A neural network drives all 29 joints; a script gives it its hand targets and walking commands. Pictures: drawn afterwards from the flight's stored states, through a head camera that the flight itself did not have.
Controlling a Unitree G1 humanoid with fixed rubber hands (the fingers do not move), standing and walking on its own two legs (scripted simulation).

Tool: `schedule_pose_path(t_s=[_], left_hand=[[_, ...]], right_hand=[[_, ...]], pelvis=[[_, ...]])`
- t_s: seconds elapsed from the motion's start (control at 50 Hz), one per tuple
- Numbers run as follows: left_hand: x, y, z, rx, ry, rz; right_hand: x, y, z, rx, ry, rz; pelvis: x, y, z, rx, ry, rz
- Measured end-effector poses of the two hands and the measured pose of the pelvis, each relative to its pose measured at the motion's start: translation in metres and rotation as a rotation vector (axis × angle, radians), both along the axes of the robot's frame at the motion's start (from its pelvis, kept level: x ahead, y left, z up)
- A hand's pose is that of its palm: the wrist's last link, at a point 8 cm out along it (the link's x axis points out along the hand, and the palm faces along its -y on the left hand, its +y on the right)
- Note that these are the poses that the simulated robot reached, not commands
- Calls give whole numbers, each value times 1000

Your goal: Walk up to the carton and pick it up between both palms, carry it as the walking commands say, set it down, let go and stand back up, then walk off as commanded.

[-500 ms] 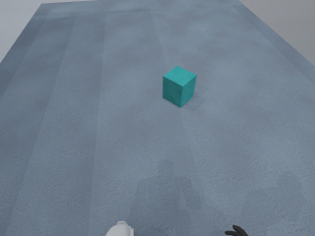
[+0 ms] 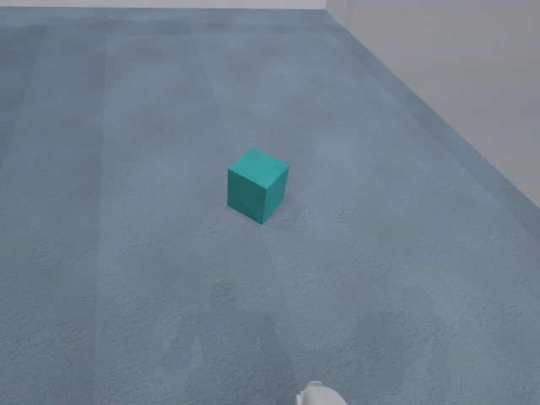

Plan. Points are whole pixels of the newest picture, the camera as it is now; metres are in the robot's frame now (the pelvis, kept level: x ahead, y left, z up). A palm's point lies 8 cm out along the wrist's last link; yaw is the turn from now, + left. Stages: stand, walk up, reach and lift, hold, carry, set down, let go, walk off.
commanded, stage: walk up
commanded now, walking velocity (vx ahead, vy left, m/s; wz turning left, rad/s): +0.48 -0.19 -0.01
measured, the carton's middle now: (257, 186) +1.20 -0.14 -0.66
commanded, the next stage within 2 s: none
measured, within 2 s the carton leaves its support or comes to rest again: neither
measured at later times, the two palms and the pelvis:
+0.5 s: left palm out of the picture +0.14 +0.15 -0.12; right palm (389, 295) +0.35 -0.31 -0.14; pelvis +0.23 -0.07 +0.00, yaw +0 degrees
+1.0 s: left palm (142, 223) +0.56 +0.22 -0.14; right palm (371, 273) +0.39 -0.27 -0.11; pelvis +0.47 -0.02 +0.00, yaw +0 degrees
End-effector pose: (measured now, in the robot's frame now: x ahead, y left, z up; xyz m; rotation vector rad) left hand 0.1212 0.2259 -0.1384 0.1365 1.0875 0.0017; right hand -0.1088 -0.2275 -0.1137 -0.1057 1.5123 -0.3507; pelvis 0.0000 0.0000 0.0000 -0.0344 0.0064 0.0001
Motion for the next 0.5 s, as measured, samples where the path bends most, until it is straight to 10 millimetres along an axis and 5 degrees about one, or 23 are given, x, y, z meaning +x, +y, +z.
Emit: schedule_pose_path(t_s=[0.14,0.2,0.36,0.5], left_hand=[[115,-59,6,32,-105,-66],[137,-68,0,89,-133,-26],[56,-59,15,168,165,178],[14,-74,20,133,379,290]], right_hand=[[53,-33,-27,65,36,-50],[99,-58,-50,95,34,-2],[316,-98,-42,101,-269,181],[458,-78,-25,126,-414,278]], pelvis=[[72,-45,-16,33,14,-6],[101,-66,-31,43,12,-2],[169,-82,-7,62,5,-2],[230,-74,-1,58,2,-7]])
